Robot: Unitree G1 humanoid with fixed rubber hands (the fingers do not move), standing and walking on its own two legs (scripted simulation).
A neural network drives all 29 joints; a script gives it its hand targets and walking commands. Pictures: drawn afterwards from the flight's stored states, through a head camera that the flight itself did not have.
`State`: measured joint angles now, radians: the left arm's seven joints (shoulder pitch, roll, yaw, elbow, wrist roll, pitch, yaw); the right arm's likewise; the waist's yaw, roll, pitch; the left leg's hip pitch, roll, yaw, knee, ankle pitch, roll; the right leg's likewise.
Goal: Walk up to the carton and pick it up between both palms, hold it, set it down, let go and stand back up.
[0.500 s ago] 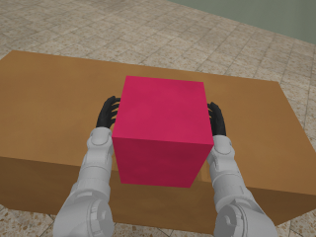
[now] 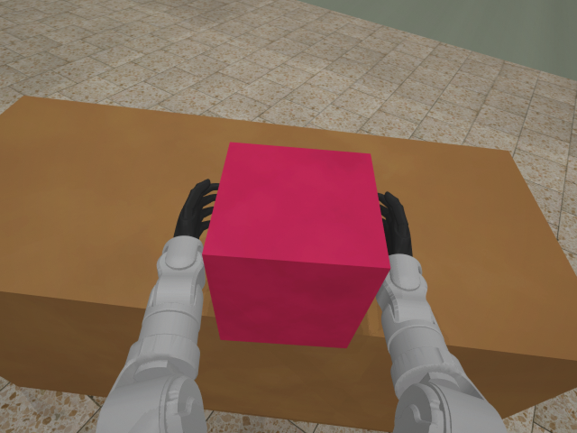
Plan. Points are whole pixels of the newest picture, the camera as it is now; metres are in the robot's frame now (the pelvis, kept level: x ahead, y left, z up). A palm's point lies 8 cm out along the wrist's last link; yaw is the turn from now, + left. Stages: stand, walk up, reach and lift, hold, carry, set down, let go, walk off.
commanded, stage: reach and lift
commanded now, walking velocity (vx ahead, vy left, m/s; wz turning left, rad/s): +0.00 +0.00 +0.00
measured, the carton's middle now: (291, 251) +0.39 +0.03 +0.03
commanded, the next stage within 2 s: none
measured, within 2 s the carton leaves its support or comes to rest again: leaves its support in 0.34 s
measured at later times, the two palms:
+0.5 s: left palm (195, 230) +0.37 +0.16 +0.09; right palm (410, 249) +0.36 -0.14 +0.09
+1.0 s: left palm (191, 208) +0.37 +0.16 +0.14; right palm (421, 230) +0.37 -0.14 +0.13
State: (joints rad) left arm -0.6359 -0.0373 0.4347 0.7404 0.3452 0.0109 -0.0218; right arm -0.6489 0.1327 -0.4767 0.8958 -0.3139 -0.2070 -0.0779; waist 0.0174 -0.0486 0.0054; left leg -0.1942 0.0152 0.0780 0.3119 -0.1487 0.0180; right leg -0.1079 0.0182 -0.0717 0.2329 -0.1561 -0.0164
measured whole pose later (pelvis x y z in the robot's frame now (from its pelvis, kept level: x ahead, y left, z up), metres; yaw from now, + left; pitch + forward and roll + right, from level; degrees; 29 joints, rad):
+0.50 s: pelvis -0.02 -0.01 +0.00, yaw +0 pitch -1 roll -1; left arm -0.66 -0.01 0.36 0.74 0.27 0.10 0.02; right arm -0.66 0.07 -0.34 0.91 -0.16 -0.15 -0.12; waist 0.01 -0.06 0.00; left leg -0.16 0.02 0.08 0.28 -0.11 0.02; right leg -0.08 0.03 -0.07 0.22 -0.13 -0.02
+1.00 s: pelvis -0.01 +0.00 +0.00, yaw +1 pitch -5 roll -1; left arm -0.65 -0.02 0.30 0.46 0.31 0.40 0.02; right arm -0.68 0.01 -0.19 0.78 0.01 0.05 -0.13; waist -0.05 -0.06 0.03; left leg -0.09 0.01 0.06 0.31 -0.14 0.02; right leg 0.00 0.01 -0.09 0.24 -0.16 -0.01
